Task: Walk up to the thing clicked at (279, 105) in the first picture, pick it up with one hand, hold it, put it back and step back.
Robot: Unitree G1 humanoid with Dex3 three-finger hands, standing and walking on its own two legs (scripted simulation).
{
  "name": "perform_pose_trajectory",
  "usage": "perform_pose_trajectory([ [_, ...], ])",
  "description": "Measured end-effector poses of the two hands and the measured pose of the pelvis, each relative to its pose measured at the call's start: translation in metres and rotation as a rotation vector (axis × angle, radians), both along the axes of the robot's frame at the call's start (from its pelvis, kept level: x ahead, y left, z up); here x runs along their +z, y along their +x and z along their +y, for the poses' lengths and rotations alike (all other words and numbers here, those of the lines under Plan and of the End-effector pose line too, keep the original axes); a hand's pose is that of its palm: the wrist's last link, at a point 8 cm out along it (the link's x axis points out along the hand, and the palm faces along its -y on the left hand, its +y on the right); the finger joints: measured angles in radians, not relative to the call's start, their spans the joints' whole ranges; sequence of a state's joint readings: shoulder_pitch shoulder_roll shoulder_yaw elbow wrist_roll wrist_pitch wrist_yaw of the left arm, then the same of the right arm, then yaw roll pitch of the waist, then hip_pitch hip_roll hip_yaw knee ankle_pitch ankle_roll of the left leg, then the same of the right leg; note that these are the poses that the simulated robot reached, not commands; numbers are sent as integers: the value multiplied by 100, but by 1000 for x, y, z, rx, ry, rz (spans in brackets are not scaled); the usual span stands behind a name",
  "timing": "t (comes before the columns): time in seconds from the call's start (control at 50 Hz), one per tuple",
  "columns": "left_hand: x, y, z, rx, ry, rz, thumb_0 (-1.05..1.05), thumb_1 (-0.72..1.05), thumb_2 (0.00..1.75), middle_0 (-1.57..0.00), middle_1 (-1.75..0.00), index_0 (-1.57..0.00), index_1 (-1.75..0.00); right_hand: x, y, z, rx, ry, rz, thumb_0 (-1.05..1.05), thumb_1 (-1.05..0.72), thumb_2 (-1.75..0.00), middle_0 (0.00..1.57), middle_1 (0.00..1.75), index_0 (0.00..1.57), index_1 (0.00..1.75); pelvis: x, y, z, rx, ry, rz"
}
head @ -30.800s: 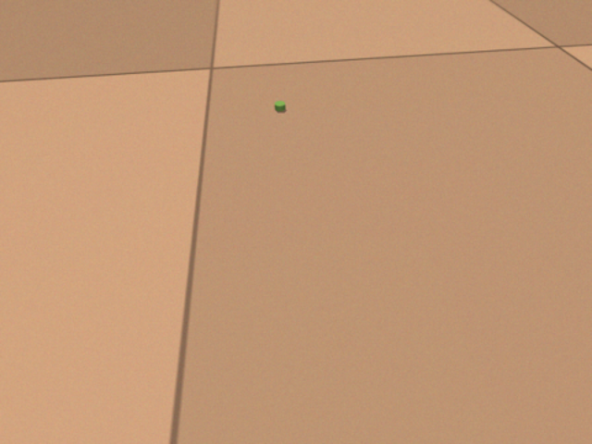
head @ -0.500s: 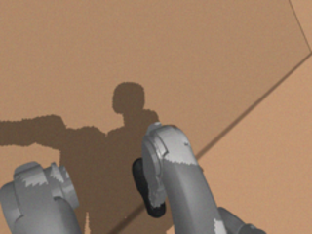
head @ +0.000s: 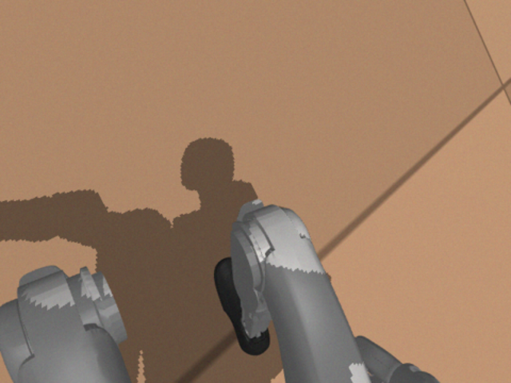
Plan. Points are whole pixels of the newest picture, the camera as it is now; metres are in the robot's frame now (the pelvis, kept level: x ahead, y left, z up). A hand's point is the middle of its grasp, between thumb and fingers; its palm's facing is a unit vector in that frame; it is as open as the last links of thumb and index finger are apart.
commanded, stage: close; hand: left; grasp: from above
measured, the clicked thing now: out of the picture +0.43 +0.35 -0.28
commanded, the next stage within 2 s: settle in 0.48 s
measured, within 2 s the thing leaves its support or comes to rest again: leaves its support in 0.94 s
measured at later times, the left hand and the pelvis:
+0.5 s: hand out of the picture +0.42 +0.34 -0.25, palm faces -0.43 -0.19 -0.88, open 7.9 cm; pelvis +0.00 +0.00 +0.01, yaw +0 degrees
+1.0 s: hand out of the picture +0.42 +0.35 -0.23, palm faces -0.40 -0.20 -0.89, open 7.7 cm; pelvis +0.01 +0.00 +0.00, yaw +1 degrees
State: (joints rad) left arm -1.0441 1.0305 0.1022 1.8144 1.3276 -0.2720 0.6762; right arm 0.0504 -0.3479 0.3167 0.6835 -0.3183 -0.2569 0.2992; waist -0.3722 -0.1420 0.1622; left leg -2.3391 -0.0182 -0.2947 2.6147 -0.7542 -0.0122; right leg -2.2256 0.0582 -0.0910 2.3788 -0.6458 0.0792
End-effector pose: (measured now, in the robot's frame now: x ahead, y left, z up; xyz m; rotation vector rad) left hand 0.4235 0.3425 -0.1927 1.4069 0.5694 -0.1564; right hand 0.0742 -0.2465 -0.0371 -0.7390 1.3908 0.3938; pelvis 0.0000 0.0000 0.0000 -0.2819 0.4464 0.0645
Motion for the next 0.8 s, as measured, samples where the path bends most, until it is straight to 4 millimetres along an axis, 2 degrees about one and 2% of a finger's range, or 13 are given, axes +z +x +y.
perform_pose_trajectory([
  [0.32, 2, 2, -1, 29, 4, -7, -1, 23, 38, -54, -70, -73, -65, 5, -4, -1, -3, -5, -2, 0, -90, -90, 20, 30, 20, 30, 4, -2, -1, 1, 0, 1],
  [0.48, 3, 2, 0, 25, -8, 1, -3, 26, 33, -56, -64, -82, -62, 5, -6, 0, -11, -8, 10, 0, -90, -90, 20, 30, 20, 30, 5, -2, -1, 1, -1, 8],
  [0.8, 5, 3, 2, 21, -12, -6, -2, 26, 27, -63, -57, -89, -53, 2, 3, 1, -13, -15, -5, 0, -91, -90, 20, 30, 20, 30, 5, 0, 0, 3, -1, 22],
])
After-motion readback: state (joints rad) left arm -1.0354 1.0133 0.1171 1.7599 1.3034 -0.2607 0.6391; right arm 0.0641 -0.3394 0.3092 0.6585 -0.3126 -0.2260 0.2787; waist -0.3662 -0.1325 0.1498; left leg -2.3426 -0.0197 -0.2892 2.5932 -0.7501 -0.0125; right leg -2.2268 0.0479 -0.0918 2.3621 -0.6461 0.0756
